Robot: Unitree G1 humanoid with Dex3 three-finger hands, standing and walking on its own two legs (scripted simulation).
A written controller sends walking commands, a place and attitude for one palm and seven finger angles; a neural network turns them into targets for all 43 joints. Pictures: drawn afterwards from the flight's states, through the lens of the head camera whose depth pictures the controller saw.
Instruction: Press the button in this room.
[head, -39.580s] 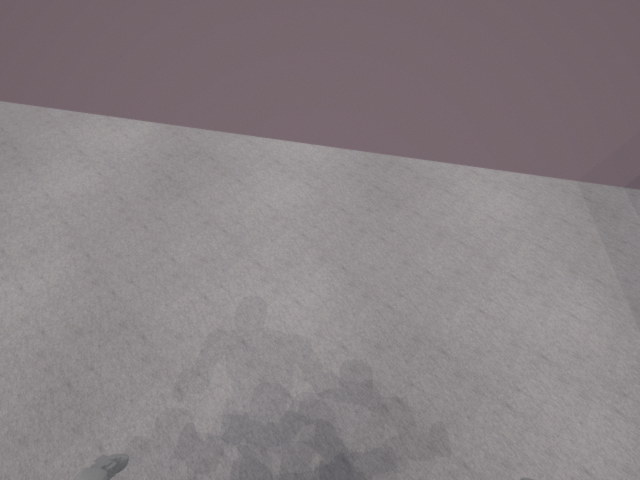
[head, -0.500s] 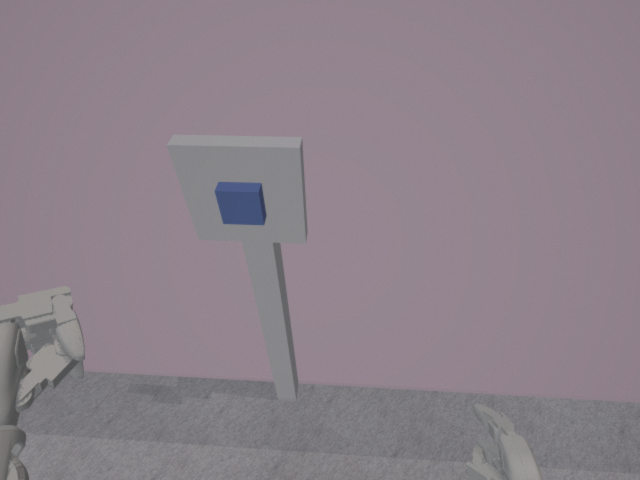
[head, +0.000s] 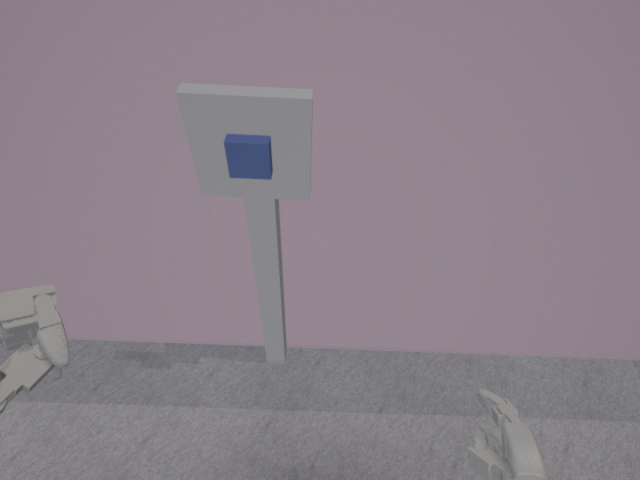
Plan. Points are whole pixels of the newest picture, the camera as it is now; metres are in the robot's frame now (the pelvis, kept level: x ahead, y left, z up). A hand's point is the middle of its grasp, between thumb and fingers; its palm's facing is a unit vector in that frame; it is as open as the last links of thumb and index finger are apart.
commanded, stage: step back with the hand held close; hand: left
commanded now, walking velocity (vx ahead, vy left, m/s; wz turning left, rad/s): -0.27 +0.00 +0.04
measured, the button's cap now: (249, 155) +0.56 +0.15 +0.10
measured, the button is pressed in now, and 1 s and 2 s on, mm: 0 0 0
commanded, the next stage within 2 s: stop stepping back and stand still in 0.54 s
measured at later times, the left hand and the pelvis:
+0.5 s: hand out of the picture +0.10 +0.28 +0.19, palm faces +0.39 -0.85 -0.35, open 3.1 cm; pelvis -0.10 +0.03 +0.01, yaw +0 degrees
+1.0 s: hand out of the picture -0.02 +0.26 +0.18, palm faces +0.29 -0.88 -0.38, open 3.1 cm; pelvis -0.24 +0.04 +0.01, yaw -3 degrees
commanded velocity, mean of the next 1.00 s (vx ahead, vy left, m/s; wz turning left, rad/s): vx -0.13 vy -0.02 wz -0.01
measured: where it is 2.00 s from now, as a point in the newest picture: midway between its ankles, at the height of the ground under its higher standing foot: outside the picture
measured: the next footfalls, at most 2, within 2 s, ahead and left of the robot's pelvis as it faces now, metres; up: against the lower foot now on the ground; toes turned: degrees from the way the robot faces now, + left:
right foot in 0.66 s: -0.25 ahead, -0.09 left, +0.00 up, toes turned -7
left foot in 0.80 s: -0.02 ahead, +0.09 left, +0.00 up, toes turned -6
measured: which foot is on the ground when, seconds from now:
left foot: down 0.00-0.68, up 0.70-0.78, down 0.80-1.00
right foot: down 0.00-0.26, up 0.28-0.64, down 0.66-0.82, up 0.84-1.00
